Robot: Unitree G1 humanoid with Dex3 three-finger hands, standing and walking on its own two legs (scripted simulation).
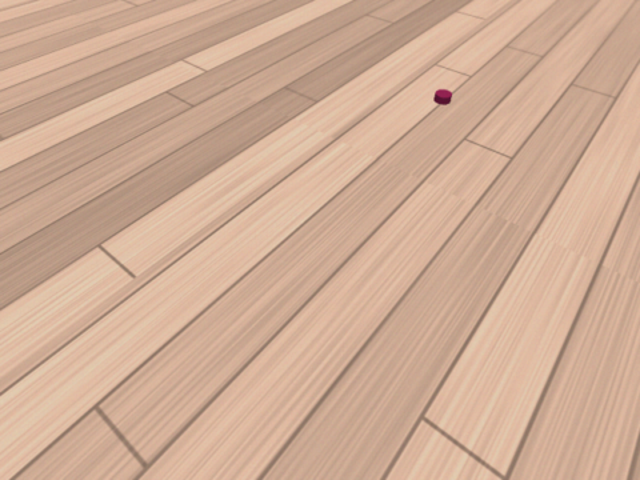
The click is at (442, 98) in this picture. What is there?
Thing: low tin
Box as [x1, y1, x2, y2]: [434, 89, 451, 104]
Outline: 437,90 435,93 434,100 442,104 448,103 450,100 451,93 443,89
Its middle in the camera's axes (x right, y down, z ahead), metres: +0.73 -0.85 +2.35
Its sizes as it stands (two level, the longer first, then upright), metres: 0.096 0.096 0.043
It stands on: the floor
